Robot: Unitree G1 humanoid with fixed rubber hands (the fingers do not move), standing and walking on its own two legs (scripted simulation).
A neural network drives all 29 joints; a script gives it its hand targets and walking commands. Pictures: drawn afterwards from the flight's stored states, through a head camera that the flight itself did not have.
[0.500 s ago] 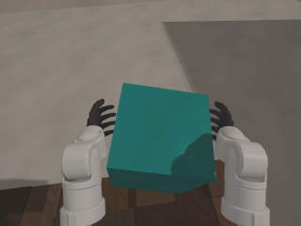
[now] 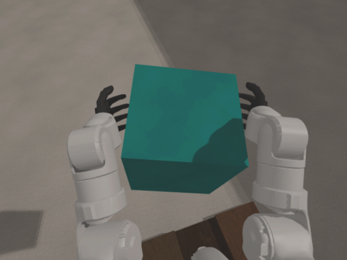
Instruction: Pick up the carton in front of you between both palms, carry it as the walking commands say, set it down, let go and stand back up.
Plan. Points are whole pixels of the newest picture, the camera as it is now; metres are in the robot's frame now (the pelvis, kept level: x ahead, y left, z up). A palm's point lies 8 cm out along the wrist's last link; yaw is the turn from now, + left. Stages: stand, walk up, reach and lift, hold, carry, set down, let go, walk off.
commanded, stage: carry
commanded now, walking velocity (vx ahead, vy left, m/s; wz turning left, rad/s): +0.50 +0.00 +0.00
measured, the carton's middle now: (177, 138) +0.38 -0.06 +0.06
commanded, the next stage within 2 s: none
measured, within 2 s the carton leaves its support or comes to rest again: neither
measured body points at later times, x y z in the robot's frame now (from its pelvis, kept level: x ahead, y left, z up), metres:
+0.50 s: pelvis +0.34 -0.10 -0.03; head +0.40 -0.11 +0.42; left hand +0.70 +0.09 +0.09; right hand +0.73 -0.21 +0.07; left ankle +0.43 +0.03 -0.70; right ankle +0.25 -0.12 -0.76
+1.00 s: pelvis +0.70 -0.12 -0.05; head +0.71 -0.11 +0.40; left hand +1.04 +0.03 +0.06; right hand +1.05 -0.27 +0.07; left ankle +0.60 -0.05 -0.78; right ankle +0.84 -0.25 -0.75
